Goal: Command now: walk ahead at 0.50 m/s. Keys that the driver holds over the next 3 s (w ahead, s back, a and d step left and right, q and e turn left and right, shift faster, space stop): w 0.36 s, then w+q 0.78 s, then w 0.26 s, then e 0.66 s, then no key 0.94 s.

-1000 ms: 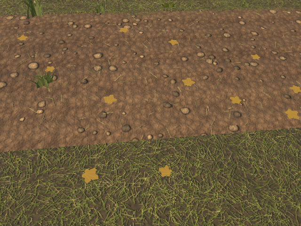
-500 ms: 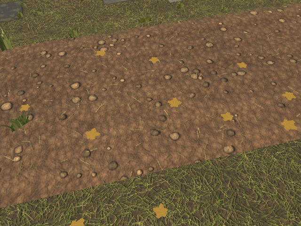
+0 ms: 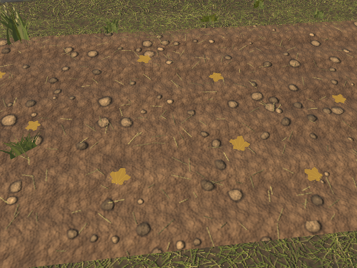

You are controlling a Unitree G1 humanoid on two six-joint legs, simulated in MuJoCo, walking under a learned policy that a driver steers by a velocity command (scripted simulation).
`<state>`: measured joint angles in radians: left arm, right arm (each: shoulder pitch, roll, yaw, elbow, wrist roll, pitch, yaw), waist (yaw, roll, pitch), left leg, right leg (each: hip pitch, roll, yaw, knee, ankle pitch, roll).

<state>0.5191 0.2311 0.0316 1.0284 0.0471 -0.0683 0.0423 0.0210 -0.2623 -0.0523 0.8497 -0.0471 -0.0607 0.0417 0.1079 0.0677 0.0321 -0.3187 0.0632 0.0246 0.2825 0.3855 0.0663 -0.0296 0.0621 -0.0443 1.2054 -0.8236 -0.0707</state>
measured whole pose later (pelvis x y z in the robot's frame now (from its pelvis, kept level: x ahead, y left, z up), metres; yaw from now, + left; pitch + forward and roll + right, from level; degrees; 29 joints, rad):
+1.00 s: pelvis +0.51 +0.02 -0.06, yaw +19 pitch +0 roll +0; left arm 0.40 0.20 0.04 1.01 0.02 -0.05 0.02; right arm 0.06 -0.22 -0.06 0.86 -0.04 -0.02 0.04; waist 0.01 -0.01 0.07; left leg -0.42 -0.07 0.14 0.62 -0.21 0.17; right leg -0.05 -0.08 -0.25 0.87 -0.46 -0.01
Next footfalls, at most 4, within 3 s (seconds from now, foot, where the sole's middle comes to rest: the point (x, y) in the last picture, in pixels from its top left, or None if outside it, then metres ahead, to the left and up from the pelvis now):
0.40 right None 0.37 -0.10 -0.81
0.96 left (176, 239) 0.60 0.10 -0.81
1.50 right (181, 163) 0.97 0.11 -0.81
2.08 left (143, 175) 0.89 0.27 -0.81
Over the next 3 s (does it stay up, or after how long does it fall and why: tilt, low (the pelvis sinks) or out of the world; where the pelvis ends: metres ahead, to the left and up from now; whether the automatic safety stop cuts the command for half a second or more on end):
stays up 0.83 0.15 -0.03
